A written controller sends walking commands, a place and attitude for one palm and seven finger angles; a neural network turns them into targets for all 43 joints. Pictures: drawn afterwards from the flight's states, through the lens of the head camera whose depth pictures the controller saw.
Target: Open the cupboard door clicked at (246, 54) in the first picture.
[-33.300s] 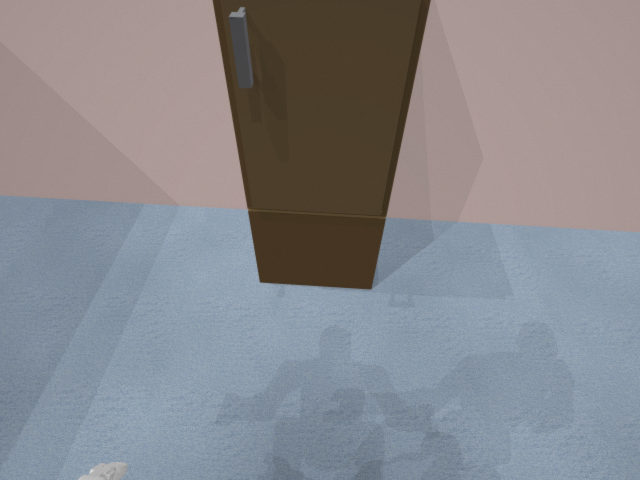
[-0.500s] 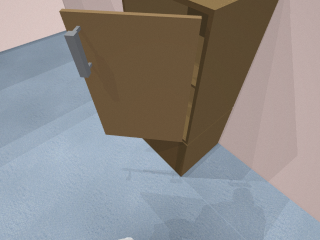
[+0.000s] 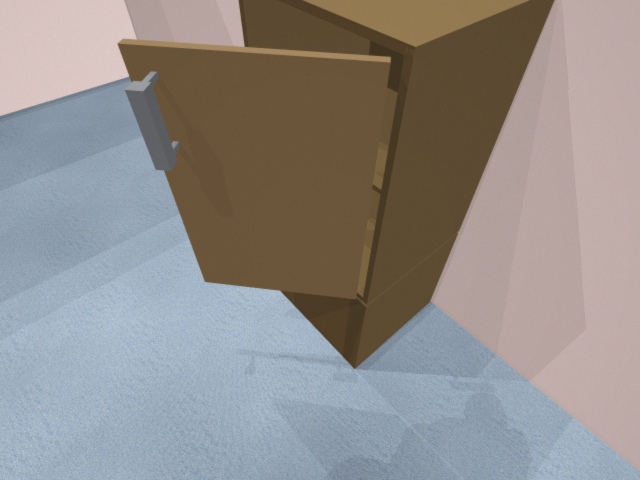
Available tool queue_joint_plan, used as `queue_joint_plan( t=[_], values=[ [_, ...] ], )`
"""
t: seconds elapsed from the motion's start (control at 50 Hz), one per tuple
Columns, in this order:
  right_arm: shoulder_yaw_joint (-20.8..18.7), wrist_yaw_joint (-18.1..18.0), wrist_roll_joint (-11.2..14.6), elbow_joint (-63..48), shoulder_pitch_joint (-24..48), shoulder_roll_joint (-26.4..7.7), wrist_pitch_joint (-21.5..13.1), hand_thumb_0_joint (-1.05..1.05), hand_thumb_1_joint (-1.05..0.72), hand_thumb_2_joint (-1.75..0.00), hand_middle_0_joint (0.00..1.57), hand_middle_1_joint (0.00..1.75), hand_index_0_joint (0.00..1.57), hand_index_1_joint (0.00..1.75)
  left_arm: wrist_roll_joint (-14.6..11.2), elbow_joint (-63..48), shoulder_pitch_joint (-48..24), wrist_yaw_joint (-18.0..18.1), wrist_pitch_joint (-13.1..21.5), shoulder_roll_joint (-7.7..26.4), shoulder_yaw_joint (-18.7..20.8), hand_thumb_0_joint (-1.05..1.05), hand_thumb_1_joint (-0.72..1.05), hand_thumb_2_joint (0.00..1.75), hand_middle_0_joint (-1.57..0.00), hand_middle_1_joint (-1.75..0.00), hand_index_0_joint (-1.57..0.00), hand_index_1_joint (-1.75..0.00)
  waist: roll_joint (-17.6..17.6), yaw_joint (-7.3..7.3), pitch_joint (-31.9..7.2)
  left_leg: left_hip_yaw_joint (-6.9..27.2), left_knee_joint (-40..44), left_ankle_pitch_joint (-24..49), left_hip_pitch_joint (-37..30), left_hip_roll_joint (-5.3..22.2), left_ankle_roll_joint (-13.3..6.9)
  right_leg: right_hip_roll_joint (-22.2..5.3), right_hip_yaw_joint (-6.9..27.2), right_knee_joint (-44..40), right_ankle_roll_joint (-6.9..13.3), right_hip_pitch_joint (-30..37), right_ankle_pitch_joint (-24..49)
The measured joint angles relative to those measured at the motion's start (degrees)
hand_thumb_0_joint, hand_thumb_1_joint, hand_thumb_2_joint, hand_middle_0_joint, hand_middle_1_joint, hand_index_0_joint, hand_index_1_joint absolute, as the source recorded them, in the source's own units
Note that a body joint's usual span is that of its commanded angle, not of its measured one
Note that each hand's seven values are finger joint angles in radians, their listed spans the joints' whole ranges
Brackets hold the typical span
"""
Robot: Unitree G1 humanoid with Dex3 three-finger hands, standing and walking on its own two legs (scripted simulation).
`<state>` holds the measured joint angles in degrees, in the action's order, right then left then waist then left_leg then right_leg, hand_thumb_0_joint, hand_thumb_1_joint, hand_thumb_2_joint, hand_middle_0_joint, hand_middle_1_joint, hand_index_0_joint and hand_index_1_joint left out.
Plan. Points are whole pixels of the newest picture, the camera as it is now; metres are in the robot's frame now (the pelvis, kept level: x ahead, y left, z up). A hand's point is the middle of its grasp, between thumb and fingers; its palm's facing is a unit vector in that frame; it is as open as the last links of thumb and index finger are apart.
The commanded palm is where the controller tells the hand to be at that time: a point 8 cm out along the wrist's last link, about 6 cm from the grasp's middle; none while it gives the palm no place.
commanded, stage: come to a stop and stand still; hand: left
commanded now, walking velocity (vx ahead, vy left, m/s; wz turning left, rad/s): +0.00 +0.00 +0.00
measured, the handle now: (159, 121) +0.59 +0.29 +0.14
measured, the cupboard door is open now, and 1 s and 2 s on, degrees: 42 42 42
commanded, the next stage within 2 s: look again from close up in 0.04 s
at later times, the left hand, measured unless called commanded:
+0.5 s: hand out of the picture +0.02 +0.21 -0.18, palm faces +0.01 -0.98 -0.21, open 7.3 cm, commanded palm none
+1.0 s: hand out of the picture +0.02 +0.23 -0.18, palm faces -0.02 -0.98 -0.22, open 7.3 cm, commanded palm none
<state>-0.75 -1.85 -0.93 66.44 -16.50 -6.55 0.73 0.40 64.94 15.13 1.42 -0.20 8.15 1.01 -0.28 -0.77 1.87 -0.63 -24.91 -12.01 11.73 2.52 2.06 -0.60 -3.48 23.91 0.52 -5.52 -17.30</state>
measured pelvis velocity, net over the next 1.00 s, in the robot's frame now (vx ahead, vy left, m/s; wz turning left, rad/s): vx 0.01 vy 0.04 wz -0.05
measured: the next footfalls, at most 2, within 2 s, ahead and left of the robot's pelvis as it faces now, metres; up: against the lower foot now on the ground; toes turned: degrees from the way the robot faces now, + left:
left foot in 1.58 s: +0.09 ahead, +0.24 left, +0.00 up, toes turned +1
right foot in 1.86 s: +0.09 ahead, +0.05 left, +0.00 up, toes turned -3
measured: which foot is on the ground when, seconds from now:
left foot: down 0.00-1.00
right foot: down 0.00-1.00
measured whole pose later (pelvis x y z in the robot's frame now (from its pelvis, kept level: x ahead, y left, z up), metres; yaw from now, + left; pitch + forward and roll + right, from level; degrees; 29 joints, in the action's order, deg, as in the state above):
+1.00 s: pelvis +0.01 +0.04 -0.01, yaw -3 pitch -1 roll +1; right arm -0.1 -0.6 -0.9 60.3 -14.5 -11.2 0.5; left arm 1.7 60.6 17.0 1.3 -0.7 11.2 0.6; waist 1.3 1.1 2.1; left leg -4.7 -31.4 -16.9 13.9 0.1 -1.2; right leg -3.6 0.6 30.9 -2.5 -9.2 -21.1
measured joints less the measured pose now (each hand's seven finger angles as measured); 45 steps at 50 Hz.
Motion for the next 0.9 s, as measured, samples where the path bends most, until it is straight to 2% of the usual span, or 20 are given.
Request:
queue_joint_plan(
  t=[0.14, 0.18, 0.24, 0.4, 0.62, 0.9],
  values=[
    [-0.11, -0.38, 0.04, -0.2, 1.0, -0.92, -0.32, 0.01, -0.92, -0.9, 0.2, 0.3, 0.2, 0.3, 0.17, 0.56, 1.48, 0.06, 0.29, -1.18, -0.18, 0.0, 0.91, 0.9, -0.2, -0.3, -0.2, -0.3, 0.5, 0.66, 0.0, 0.04, 0.0, -0.58, -0.62, -0.22, -0.11, -0.21, -0.08, -0.37, -0.17, 0.84, -0.41],
    [-0.02, -0.06, 0.21, -1.51, 1.31, -1.97, -0.16, 0.02, -0.92, -0.9, 0.2, 0.3, 0.2, 0.3, 0.71, -0.09, 2.18, 0.93, 1.4, -1.83, -0.62, 0.0, 0.91, 0.9, -0.2, -0.3, -0.2, -0.3, -0.37, 1.0, 0.0, 0.14, -3.45, -1.95, 1.73, 0.56, -0.65, 0.56, -0.08, -0.26, -0.33, 0.01, -0.23],
    [-0.18, 0.36, 0.18, -4.57, 1.61, -3.08, -0.81, 0.02, -0.92, -0.9, 0.19, 0.3, 0.2, 0.3, 0.95, -1.38, 3.26, 1.16, 2.26, -2.1, -1.1, 0.0, 0.91, 0.9, -0.2, -0.3, -0.2, -0.3, -0.69, 0.39, 0.5, 0.13, -6.68, -4.12, 3.51, 0.86, -0.35, 0.76, 0.21, 2.65, -0.52, -1.79, -1.51],
    [0.49, 0.04, 0.17, -6.85, 2.06, -3.37, -1.28, 0.01, -0.93, -0.9, 0.19, 0.3, 0.2, 0.3, 0.85, -3.4, 2.41, 0.93, 0.94, 0.07, -1.08, 0.0, 0.91, 0.9, -0.2, -0.3, -0.21, -0.3, 0.08, 0.87, -0.17, -1.06, -9.0, -5.61, 3.21, -0.86, -2.04, -1.21, 1.25, 6.85, -1.77, -2.52, -4.02],
    [1.27, 0.69, 0.11, -6.45, 2.71, -3.44, -1.34, 0.01, -0.93, -0.9, 0.2, 0.3, 0.2, 0.3, 0.88, -4.76, 0.74, 0.33, 0.3, 3.76, -0.83, 0.0, 0.91, 0.9, -0.2, -0.3, -0.2, -0.3, 1.23, 1.23, -0.56, -2.15, -5.92, -3.81, 2.34, -1.99, -2.82, -2.37, 2.18, 5.4, -2.58, -2.68, -2.79],
    [1.11, 1.08, 0.11, -5.08, 2.9, -4.19, -0.87, 0.01, -0.91, -0.9, 0.2, 0.3, 0.2, 0.3, 1.07, -3.96, 0.96, -0.09, -0.01, 3.73, -0.89, 0.0, 0.91, 0.9, -0.2, -0.3, -0.2, -0.3, 1.46, 1.83, 0.25, -3.4, -4.77, -3.42, 1.73, -2.0, -2.88, -2.48, 3.41, 5.12, -2.67, -2.99, -2.42]
  ],
)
